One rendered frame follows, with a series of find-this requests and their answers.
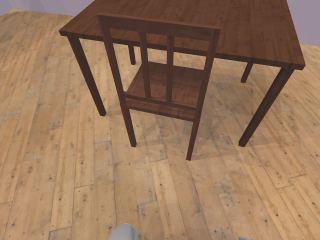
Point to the table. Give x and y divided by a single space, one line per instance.
252 31

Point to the left robot thigh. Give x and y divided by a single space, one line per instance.
124 232

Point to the chair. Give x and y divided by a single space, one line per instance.
157 88

